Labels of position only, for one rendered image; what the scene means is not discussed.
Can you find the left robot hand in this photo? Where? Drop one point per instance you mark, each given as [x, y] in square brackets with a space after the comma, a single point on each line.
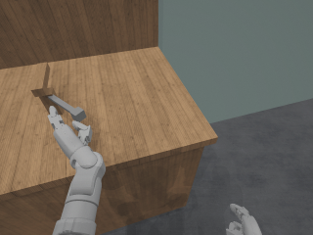
[64, 135]

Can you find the robot left forearm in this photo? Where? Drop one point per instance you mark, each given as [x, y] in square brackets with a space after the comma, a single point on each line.
[83, 196]

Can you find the counter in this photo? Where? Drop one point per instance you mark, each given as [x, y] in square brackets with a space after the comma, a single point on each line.
[103, 57]

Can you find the tap lever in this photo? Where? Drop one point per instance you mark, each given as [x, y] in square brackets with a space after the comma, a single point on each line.
[77, 114]

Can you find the right robot hand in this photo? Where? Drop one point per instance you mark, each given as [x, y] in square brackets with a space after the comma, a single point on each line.
[249, 225]

